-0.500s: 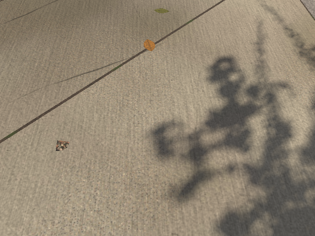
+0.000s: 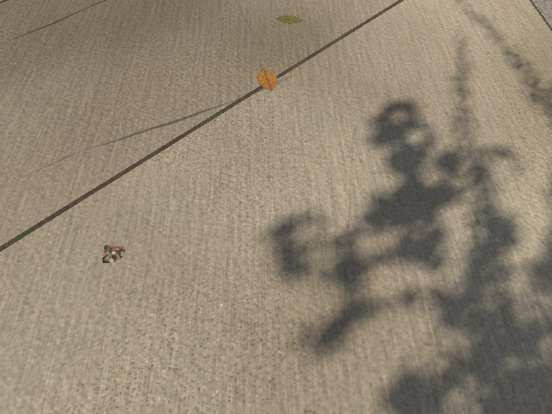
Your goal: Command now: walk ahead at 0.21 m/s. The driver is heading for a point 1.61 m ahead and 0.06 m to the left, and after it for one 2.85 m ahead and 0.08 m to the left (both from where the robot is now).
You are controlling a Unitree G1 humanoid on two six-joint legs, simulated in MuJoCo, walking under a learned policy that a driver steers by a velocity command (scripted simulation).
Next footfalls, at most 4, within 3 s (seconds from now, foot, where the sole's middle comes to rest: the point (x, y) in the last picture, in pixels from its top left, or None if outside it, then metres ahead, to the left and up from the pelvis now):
0.72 right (302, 389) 0.57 -0.03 -0.77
1.20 left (250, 240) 1.03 0.11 -0.77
1.66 right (301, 140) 1.49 -0.06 -0.77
2.06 left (259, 79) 1.87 0.10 -0.77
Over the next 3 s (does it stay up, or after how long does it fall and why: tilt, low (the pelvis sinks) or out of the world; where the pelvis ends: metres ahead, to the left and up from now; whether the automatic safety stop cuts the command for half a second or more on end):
stays up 1.80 -0.01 0.00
